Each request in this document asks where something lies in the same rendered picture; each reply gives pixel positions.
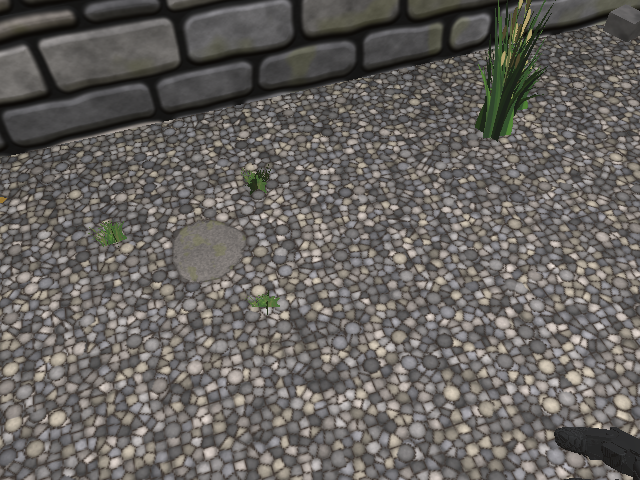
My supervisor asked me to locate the right robot hand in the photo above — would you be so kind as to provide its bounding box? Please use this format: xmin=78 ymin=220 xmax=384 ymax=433
xmin=554 ymin=427 xmax=640 ymax=480

